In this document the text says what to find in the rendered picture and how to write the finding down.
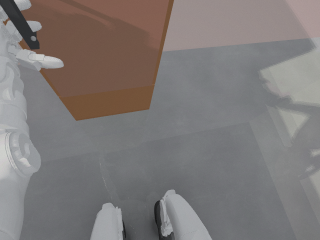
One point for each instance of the left robot hand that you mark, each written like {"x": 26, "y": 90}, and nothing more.
{"x": 10, "y": 35}

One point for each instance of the left robot forearm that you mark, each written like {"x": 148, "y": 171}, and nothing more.
{"x": 13, "y": 104}

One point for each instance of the handle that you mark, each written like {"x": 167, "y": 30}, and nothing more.
{"x": 15, "y": 15}

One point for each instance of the robot left thigh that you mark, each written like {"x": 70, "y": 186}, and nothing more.
{"x": 108, "y": 224}

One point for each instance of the robot left upper arm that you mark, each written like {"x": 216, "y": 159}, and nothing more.
{"x": 19, "y": 159}

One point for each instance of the cupboard door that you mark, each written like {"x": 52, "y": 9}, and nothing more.
{"x": 105, "y": 45}

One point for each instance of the right robot foot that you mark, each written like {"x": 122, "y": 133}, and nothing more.
{"x": 158, "y": 221}

